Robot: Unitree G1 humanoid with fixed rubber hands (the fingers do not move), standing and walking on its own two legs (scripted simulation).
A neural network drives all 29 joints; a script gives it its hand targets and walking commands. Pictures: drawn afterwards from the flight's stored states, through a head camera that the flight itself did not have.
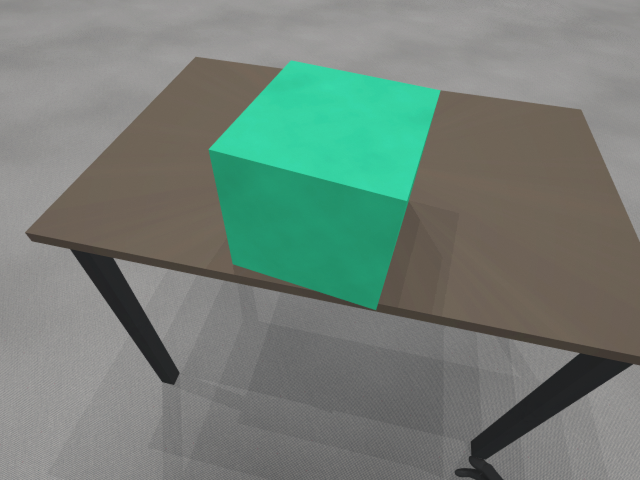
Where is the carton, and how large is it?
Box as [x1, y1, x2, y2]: [208, 60, 440, 309]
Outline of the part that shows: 291,60 208,149 232,262 234,264 375,309 440,90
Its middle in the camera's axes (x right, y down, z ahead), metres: +0.02 -0.09 +0.61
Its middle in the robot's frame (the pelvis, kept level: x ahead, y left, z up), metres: +0.52 -0.02 +0.07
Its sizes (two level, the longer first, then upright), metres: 0.260 0.242 0.226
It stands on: a table, 0.73 m high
